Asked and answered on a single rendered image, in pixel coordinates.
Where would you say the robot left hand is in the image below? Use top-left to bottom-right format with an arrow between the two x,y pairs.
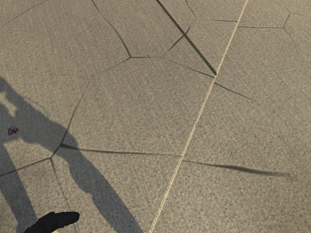
22,212 -> 80,233

